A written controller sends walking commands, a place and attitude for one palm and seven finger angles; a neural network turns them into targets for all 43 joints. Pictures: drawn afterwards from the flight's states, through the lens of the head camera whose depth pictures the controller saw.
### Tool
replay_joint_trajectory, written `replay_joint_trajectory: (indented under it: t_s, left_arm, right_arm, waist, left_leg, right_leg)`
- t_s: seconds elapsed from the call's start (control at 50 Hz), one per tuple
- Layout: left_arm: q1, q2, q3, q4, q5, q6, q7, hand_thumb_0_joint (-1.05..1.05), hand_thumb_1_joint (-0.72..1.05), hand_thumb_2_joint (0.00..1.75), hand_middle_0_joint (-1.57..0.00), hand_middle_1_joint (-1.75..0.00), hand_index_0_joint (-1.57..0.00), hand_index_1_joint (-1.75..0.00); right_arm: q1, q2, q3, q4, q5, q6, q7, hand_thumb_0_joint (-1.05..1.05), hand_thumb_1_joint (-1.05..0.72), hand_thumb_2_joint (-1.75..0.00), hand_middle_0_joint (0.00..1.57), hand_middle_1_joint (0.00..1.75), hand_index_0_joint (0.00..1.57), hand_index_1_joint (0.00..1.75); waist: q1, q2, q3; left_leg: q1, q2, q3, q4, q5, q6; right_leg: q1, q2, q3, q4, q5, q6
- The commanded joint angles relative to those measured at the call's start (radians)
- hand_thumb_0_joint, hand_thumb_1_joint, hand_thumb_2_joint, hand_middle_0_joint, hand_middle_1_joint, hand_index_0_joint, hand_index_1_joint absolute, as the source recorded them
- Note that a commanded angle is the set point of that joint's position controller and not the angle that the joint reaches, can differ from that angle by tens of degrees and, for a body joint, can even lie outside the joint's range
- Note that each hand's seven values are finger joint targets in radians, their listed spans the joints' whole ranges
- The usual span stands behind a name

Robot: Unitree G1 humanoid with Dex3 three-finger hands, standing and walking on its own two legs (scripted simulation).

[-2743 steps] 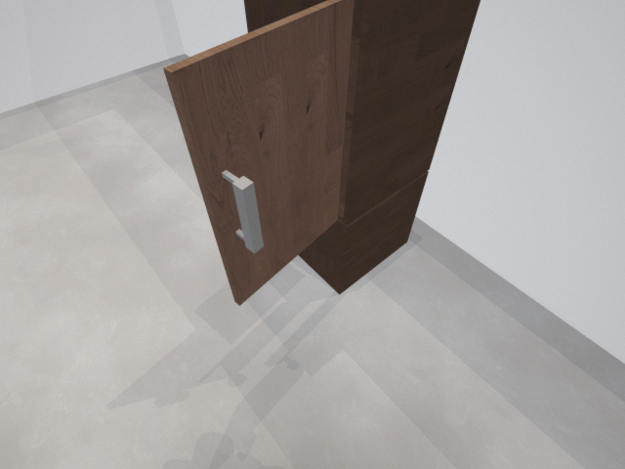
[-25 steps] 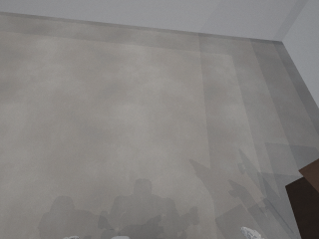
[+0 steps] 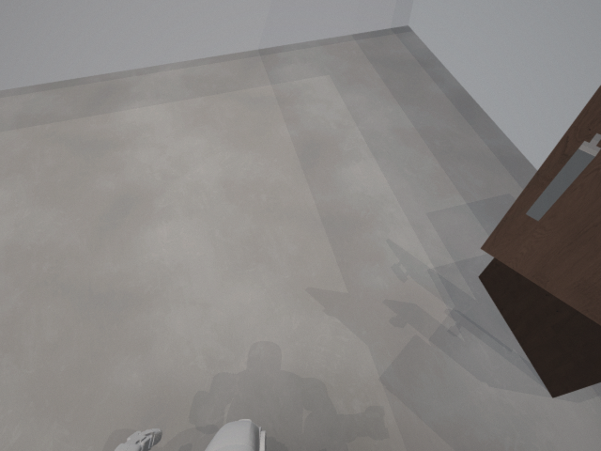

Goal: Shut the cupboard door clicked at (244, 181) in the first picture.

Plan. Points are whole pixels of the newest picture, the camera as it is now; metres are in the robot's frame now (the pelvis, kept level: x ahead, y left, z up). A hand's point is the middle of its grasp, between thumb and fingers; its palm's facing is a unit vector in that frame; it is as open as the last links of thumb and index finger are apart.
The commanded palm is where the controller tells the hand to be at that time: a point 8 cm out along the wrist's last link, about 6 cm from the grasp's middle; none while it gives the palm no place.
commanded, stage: turn to face it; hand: left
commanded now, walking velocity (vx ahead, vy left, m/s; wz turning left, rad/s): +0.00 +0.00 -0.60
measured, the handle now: (564, 178) +0.56 -0.44 -0.02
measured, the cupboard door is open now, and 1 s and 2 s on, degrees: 31 31 31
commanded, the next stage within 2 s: take the last steps up to it in 1.14 s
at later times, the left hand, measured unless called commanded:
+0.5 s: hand (199, 410) +0.19 +0.18 -0.15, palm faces -0.30 -0.92 -0.26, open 7.4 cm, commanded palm none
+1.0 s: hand (231, 387) +0.23 +0.14 -0.17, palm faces -0.50 -0.84 -0.20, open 7.4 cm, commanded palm none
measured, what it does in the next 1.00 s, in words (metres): steps on the spot, turning right: left foot, then right foot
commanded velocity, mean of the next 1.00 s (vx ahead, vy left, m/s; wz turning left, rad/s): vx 0.00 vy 0.00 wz -0.53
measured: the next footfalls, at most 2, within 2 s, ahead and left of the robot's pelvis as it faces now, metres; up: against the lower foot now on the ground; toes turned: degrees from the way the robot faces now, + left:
left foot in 0.16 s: +0.09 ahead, +0.14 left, +0.00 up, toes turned -3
right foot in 0.52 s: +0.00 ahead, -0.13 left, +0.00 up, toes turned -22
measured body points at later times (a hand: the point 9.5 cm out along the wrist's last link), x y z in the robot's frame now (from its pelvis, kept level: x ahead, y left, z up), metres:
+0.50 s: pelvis +0.02 +0.00 +0.00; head +0.06 -0.02 +0.44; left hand +0.20 +0.22 -0.13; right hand +0.00 -0.27 -0.15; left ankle +0.05 +0.14 -0.73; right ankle -0.03 -0.11 -0.73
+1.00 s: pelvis +0.05 +0.00 +0.00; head +0.10 +0.00 +0.45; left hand +0.25 +0.18 -0.15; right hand -0.01 -0.26 -0.12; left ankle +0.11 +0.09 -0.73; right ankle -0.06 -0.09 -0.67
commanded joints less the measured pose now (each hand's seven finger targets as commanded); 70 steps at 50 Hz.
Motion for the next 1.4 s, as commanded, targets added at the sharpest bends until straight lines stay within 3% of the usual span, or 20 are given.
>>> replay_joint_trajectory:
  t_s: [0.0,0.1,0.14,0.16,0.26,0.44,0.46,0.48,0.5,0.54,0.6,0.8,0.86,0.96,1.08,1.14,1.18,1.2,1.28,1.38]
  left_arm:
    - [0.019,0.224,0.065,-0.066,-0.001,-0.022,0.011,0.00,0.90,0.90,-0.20,-0.30,-0.20,-0.30]
    - [-0.042,0.209,0.068,-0.074,-0.010,-0.009,0.009,0.00,0.90,0.90,-0.20,-0.30,-0.20,-0.30]
    - [0.007,0.110,0.048,-0.101,-0.023,0.000,-0.006,0.00,0.90,0.90,-0.20,-0.30,-0.20,-0.30]
    - [-0.016,0.137,0.050,-0.109,-0.011,-0.001,-0.010,0.00,0.90,0.90,-0.20,-0.30,-0.20,-0.30]
    - [-0.035,0.114,0.055,-0.082,-0.009,0.015,-0.038,0.00,0.90,0.90,-0.20,-0.30,-0.20,-0.30]
    - [0.008,0.105,0.044,-0.076,-0.009,-0.002,-0.039,0.00,0.90,0.90,-0.20,-0.30,-0.20,-0.30]
    - [0.070,0.150,0.053,-0.054,-0.005,-0.010,-0.034,0.00,0.90,0.90,-0.20,-0.30,-0.20,-0.30]
    - [0.114,0.257,0.072,-0.040,0.004,-0.023,-0.021,0.00,0.90,0.90,-0.20,-0.30,-0.20,-0.30]
    - [0.155,0.308,0.075,-0.030,-0.007,-0.024,-0.008,0.00,0.90,0.90,-0.20,-0.30,-0.20,-0.30]
    - [0.089,0.268,0.077,-0.040,-0.005,-0.024,0.014,0.00,0.90,0.90,-0.20,-0.30,-0.20,-0.30]
    - [0.007,0.208,0.057,-0.066,-0.007,-0.027,0.015,0.00,0.90,0.90,-0.20,-0.30,-0.20,-0.30]
    - [-0.032,0.209,0.064,-0.055,-0.010,-0.011,0.010,0.00,0.90,0.90,-0.20,-0.30,-0.20,-0.30]
    - [0.010,0.121,0.044,-0.087,-0.013,-0.003,-0.004,0.00,0.90,0.90,-0.20,-0.30,-0.20,-0.30]
    - [-0.004,0.105,0.048,-0.045,-0.007,0.011,-0.026,0.00,0.90,0.90,-0.20,-0.30,-0.20,-0.30]
    - [-0.030,0.062,0.025,-0.043,-0.009,0.002,-0.022,0.00,0.90,0.90,-0.20,-0.30,-0.20,-0.30]
    - [0.054,0.084,0.030,-0.010,-0.008,-0.010,-0.017,0.00,0.90,0.90,-0.20,-0.30,-0.20,-0.30]
    - [0.124,0.230,0.055,0.016,0.007,-0.029,0.003,0.00,0.90,0.90,-0.20,-0.30,-0.20,-0.30]
    - [0.154,0.261,0.053,0.022,-0.003,-0.029,0.006,0.00,0.90,0.90,-0.20,-0.30,-0.20,-0.30]
    - [0.049,0.153,0.037,0.016,-0.007,-0.037,0.019,0.00,0.90,0.90,-0.20,-0.30,-0.20,-0.30]
    - [0.070,0.162,0.043,0.038,0.002,-0.050,0.010,0.00,0.90,0.90,-0.20,-0.30,-0.20,-0.30]
  right_arm:
    - [-0.024,-0.061,-0.013,-0.101,0.000,-0.031,0.000,0.00,-0.90,-0.90,0.20,0.30,0.20,0.30]
    - [0.085,-0.066,-0.014,-0.073,0.005,-0.048,-0.009,0.00,-0.90,-0.90,0.20,0.30,0.20,0.30]
    - [0.132,-0.221,-0.039,-0.078,-0.018,-0.060,-0.013,0.00,-0.90,-0.90,0.20,0.30,0.20,0.30]
    - [0.143,-0.223,-0.037,-0.087,-0.022,-0.056,-0.017,0.00,-0.90,-0.90,0.20,0.30,0.20,0.30]
    - [0.034,-0.146,-0.019,-0.113,-0.024,-0.057,-0.020,0.00,-0.90,-0.90,0.20,0.30,0.20,0.30]
    - [0.045,-0.183,-0.048,-0.076,-0.016,-0.042,0.000,0.00,-0.90,-0.90,0.20,0.30,0.20,0.30]
    - [0.035,-0.165,-0.048,-0.081,-0.009,-0.040,0.004,0.00,-0.90,-0.90,0.20,0.30,0.20,0.30]
    - [0.016,-0.088,-0.033,-0.117,-0.001,-0.037,0.009,0.00,-0.90,-0.90,0.20,0.30,0.20,0.30]
    - [-0.051,-0.080,-0.021,-0.155,-0.003,-0.029,0.006,0.00,-0.90,-0.90,0.20,0.30,0.20,0.30]
    - [-0.062,-0.086,-0.021,-0.136,-0.002,-0.026,-0.010,0.00,-0.90,-0.90,0.20,0.30,0.20,0.30]
    - [-0.015,-0.080,-0.016,-0.093,-0.005,-0.031,-0.001,0.00,-0.90,-0.90,0.20,0.30,0.20,0.30]
    - [0.087,-0.064,-0.013,-0.066,0.004,-0.046,-0.010,0.00,-0.90,-0.90,0.20,0.30,0.20,0.30]
    - [0.134,-0.217,-0.034,-0.073,-0.020,-0.055,-0.015,0.00,-0.90,-0.90,0.20,0.30,0.20,0.30]
    - [0.038,-0.130,-0.011,-0.084,-0.025,-0.057,-0.022,0.00,-0.90,-0.90,0.20,0.30,0.20,0.30]
    - [0.109,-0.148,-0.031,-0.023,-0.022,-0.049,-0.013,0.00,-0.90,-0.90,0.20,0.30,0.20,0.30]
    - [0.084,-0.142,-0.035,-0.013,-0.012,-0.043,-0.007,0.00,-0.90,-0.90,0.20,0.30,0.20,0.30]
    - [0.058,-0.036,-0.021,-0.048,0.002,-0.040,0.003,0.00,-0.90,-0.90,0.20,0.30,0.20,0.30]
    - [0.000,-0.043,-0.013,-0.067,0.000,-0.026,-0.001,0.00,-0.90,-0.90,0.20,0.30,0.20,0.30]
    - [0.044,-0.051,-0.014,-0.003,-0.012,-0.030,-0.001,0.00,-0.90,-0.90,0.20,0.30,0.20,0.30]
    - [0.021,-0.024,-0.011,-0.003,-0.017,-0.047,0.012,0.00,-0.90,-0.90,0.20,0.30,0.20,0.30]
  waist:
    - [0.027,-0.179,-0.163]
    - [-0.032,-0.153,-0.172]
    - [-0.031,0.293,-0.195]
    - [-0.046,0.262,-0.177]
    - [0.001,0.151,-0.128]
    - [0.018,0.181,-0.164]
    - [0.047,0.070,-0.181]
    - [0.073,-0.251,-0.171]
    - [0.105,-0.305,-0.156]
    - [0.064,-0.291,-0.131]
    - [0.016,-0.212,-0.171]
    - [-0.033,-0.163,-0.166]
    - [-0.036,0.283,-0.172]
    - [0.008,0.152,-0.125]
    - [-0.028,0.189,-0.168]
    - [0.022,0.136,-0.161]
    - [0.047,-0.251,-0.154]
    - [0.082,-0.243,-0.138]
    - [0.010,-0.221,-0.124]
    - [0.021,-0.175,-0.095]
  left_leg:
    - [-0.032,-0.021,-0.014,-0.129,0.032,0.001]
    - [0.257,-0.045,-0.010,-0.552,0.237,0.020]
    - [0.448,0.321,-0.366,-0.730,0.430,0.178]
    - [0.371,0.409,-0.406,-0.740,0.452,0.259]
    - [0.334,0.262,-0.101,-0.681,0.559,0.226]
    - [0.275,0.257,0.060,-0.498,0.499,0.151]
    - [0.182,0.209,0.092,-0.382,0.381,0.100]
    - [-0.050,0.073,0.167,-0.174,-0.002,0.030]
    - [-0.144,0.008,0.060,0.021,-0.210,0.018]
    - [-0.202,0.033,-0.055,0.146,-0.123,0.017]
    - [-0.110,0.026,-0.036,0.066,0.004,0.000]
    - [0.256,-0.049,-0.006,-0.545,0.237,0.025]
    - [0.383,0.382,-0.393,-0.742,0.464,0.248]
    - [0.323,0.230,-0.122,-0.696,0.552,0.229]
    - [0.375,0.247,-0.050,-0.623,0.670,0.233]
    - [0.262,0.204,-0.004,-0.532,0.541,0.166]
    - [-0.035,0.010,0.136,-0.263,-0.019,0.045]
    - [-0.045,-0.016,0.032,-0.092,-0.189,0.042]
    - [-0.118,0.007,-0.025,0.082,-0.017,0.025]
    - [-0.048,-0.003,0.033,-0.139,0.012,0.029]
  right_leg:
    - [0.156,-0.239,0.268,-0.141,0.561,-0.168]
    - [0.000,-0.171,0.294,-0.038,0.444,-0.082]
    - [-0.271,0.049,0.071,0.282,-0.201,0.034]
    - [-0.270,0.021,0.034,0.490,-0.344,0.046]
    - [-0.260,-0.050,-0.015,0.566,-0.194,0.083]
    - [0.046,-0.007,-0.130,-0.007,0.024,0.045]
    - [0.176,-0.043,-0.076,-0.128,0.130,0.024]
    - [0.306,-0.285,0.248,-0.233,0.332,-0.068]
    - [0.234,-0.418,0.395,-0.229,0.560,-0.168]
    - [0.203,-0.365,0.397,-0.203,0.539,-0.211]
    - [0.188,-0.257,0.217,-0.137,0.647,-0.160]
    - [0.003,-0.175,0.292,-0.057,0.449,-0.086]
    - [-0.258,0.032,0.028,0.417,-0.324,0.040]
    - [-0.247,-0.035,0.000,0.540,-0.178,0.072]
    - [-0.103,-0.013,-0.087,0.211,-0.150,0.058]
    - [0.098,-0.005,-0.096,-0.077,0.099,0.036]
    - [0.282,-0.323,0.303,-0.236,0.417,-0.081]
    - [0.176,-0.411,0.356,-0.249,0.500,-0.182]
    - [0.211,-0.261,0.193,-0.222,0.481,-0.175]
    - [0.159,-0.237,0.202,-0.282,0.153,-0.195]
